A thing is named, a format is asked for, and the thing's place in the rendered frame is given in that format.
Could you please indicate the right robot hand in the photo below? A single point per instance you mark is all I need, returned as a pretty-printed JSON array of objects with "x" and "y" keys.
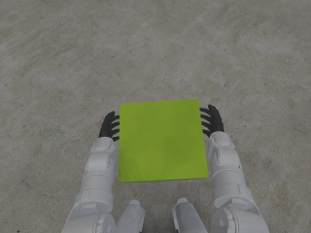
[{"x": 214, "y": 118}]

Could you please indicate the left robot hand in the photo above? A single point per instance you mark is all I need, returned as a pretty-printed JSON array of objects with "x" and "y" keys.
[{"x": 107, "y": 126}]

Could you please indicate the left robot forearm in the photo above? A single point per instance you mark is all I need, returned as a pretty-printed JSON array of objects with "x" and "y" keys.
[{"x": 97, "y": 183}]

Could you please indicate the robot right upper arm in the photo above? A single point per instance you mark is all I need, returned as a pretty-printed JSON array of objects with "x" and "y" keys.
[{"x": 231, "y": 220}]

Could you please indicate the robot left thigh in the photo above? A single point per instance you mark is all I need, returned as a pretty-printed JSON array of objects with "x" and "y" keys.
[{"x": 131, "y": 219}]

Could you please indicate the carton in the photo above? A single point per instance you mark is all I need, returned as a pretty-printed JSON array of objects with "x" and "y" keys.
[{"x": 161, "y": 141}]

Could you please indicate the right robot forearm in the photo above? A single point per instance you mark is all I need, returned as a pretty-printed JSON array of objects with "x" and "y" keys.
[{"x": 230, "y": 188}]

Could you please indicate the left robot shin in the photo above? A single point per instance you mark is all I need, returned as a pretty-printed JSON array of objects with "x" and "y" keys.
[{"x": 134, "y": 202}]

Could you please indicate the robot left upper arm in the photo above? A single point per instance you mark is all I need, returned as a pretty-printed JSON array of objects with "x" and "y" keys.
[{"x": 99, "y": 222}]

